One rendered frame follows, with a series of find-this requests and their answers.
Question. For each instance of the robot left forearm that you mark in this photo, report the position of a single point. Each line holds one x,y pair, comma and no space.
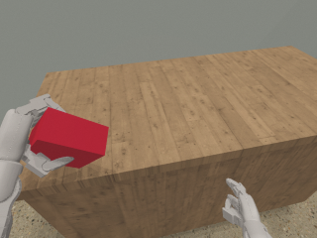
10,189

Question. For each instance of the robot left hand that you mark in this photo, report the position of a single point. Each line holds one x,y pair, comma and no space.
14,134

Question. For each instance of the robot right hand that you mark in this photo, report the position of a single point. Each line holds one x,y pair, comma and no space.
244,209

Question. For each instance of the table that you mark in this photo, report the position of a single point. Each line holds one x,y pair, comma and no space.
178,128

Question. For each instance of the robot right forearm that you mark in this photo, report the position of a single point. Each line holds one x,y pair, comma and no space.
254,229

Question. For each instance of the sponge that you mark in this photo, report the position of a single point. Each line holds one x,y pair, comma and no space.
58,134

